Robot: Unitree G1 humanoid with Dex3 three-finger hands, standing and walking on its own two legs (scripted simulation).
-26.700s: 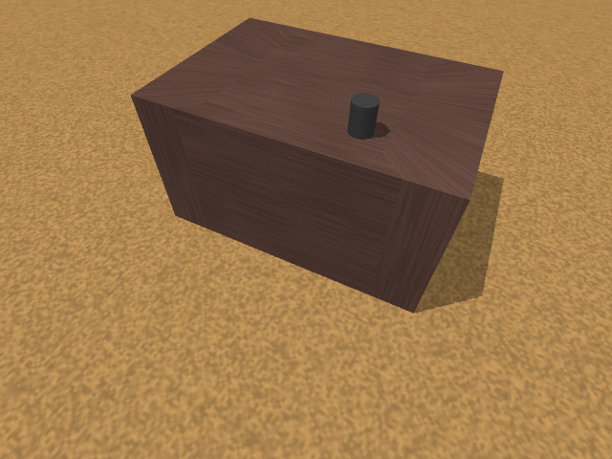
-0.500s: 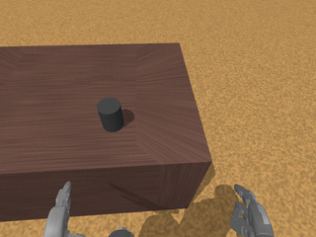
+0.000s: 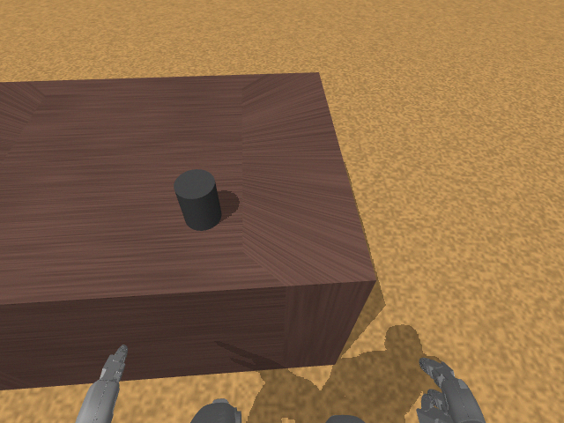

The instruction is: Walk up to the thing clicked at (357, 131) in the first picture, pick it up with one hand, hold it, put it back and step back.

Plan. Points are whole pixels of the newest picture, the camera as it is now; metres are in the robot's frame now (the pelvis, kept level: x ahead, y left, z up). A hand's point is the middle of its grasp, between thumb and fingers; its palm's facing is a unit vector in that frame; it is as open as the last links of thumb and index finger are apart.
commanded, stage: home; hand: left
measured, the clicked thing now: (199, 200) +0.54 +0.16 -0.07
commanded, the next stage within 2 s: stand in 0.22 s
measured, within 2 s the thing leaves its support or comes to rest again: neither
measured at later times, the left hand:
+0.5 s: hand out of the picture +0.07 +0.25 -0.12, palm faces -0.04 -0.93 -0.36, open 15.7 cm
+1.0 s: hand out of the picture +0.04 +0.27 -0.11, palm faces -0.04 -0.93 -0.36, open 7.5 cm
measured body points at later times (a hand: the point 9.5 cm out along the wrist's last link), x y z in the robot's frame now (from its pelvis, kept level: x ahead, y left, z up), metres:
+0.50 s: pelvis +0.01 +0.00 +0.03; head +0.02 +0.01 +0.48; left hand +0.07 +0.30 -0.10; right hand +0.09 -0.29 -0.10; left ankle +0.05 +0.14 -0.69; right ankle -0.02 -0.13 -0.69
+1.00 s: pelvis -0.01 +0.02 +0.05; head -0.01 +0.02 +0.50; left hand +0.04 +0.32 -0.08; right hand +0.05 -0.28 -0.08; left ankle +0.05 +0.14 -0.69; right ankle -0.02 -0.13 -0.69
